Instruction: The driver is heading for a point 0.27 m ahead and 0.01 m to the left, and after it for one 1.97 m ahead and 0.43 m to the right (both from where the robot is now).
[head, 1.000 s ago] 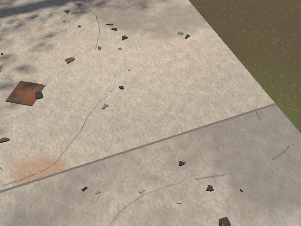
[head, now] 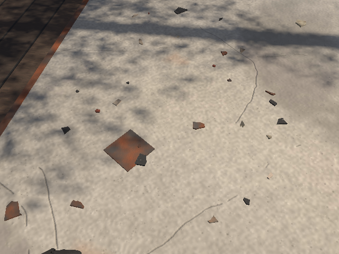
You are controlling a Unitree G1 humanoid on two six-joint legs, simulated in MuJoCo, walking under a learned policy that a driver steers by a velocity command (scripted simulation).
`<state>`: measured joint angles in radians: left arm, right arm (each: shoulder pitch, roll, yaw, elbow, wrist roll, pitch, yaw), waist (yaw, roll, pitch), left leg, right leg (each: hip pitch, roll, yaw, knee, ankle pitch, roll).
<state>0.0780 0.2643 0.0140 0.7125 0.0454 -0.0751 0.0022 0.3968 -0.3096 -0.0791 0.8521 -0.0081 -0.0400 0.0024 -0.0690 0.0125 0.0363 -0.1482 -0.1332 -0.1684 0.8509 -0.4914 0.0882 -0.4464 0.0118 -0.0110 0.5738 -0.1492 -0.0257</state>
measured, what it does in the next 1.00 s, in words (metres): walks ahead, turning right: left foot, then right foot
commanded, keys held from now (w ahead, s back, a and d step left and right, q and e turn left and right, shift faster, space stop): w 0.32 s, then w+e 0.68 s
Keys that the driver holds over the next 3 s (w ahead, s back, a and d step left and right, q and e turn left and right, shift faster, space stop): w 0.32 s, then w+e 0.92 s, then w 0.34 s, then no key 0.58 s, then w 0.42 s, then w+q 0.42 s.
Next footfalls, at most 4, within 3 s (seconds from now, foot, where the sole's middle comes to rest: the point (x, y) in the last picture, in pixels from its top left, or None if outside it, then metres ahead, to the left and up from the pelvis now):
0.44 left None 0.36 0.12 -0.76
0.96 right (194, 211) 0.63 -0.10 -0.76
1.50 left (179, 142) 0.98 -0.07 -0.76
1.96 right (225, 133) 1.01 -0.30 -0.76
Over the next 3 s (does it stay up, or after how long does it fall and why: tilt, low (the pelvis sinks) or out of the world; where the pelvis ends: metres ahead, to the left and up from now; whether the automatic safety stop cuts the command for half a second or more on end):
stays up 1.21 -0.35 0.02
